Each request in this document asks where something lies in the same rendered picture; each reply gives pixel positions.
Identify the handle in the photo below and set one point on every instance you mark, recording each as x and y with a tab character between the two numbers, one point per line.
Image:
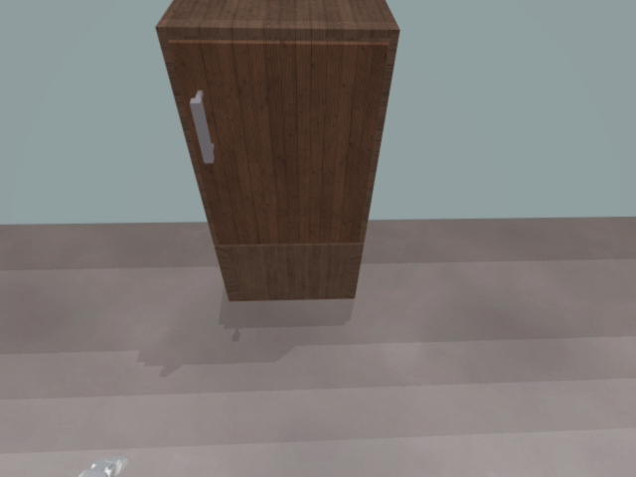
199	116

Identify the cupboard door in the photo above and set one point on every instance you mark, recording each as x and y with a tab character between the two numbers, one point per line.
293	124

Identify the left robot hand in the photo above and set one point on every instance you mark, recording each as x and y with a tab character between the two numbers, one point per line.
110	467

